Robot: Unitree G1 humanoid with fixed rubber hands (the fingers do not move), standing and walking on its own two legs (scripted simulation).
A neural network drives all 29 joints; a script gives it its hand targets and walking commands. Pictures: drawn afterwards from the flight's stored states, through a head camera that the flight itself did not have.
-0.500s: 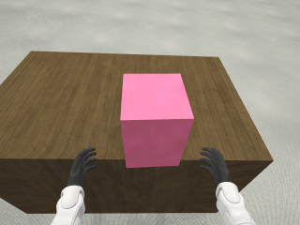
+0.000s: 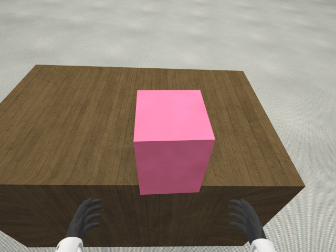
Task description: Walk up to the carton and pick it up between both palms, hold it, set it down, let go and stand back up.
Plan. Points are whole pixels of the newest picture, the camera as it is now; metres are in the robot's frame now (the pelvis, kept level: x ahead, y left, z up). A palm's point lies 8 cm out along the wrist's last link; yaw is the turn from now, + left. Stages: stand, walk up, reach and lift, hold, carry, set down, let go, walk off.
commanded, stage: set down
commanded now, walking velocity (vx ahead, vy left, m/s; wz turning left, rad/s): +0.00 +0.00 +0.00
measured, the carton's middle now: (169, 143) +0.43 +0.01 +0.02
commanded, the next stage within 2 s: let go in 0.58 s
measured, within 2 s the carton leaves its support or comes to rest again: neither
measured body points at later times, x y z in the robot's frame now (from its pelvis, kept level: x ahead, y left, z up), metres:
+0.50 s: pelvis +0.00 +0.00 +0.00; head +0.01 +0.01 +0.45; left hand +0.16 +0.24 -0.09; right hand +0.17 -0.21 -0.09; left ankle -0.01 +0.12 -0.75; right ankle -0.02 -0.10 -0.75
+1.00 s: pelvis -0.01 +0.00 +0.00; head +0.00 +0.01 +0.45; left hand +0.17 +0.23 -0.09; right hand +0.15 -0.23 -0.09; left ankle -0.01 +0.12 -0.75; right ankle -0.02 -0.10 -0.75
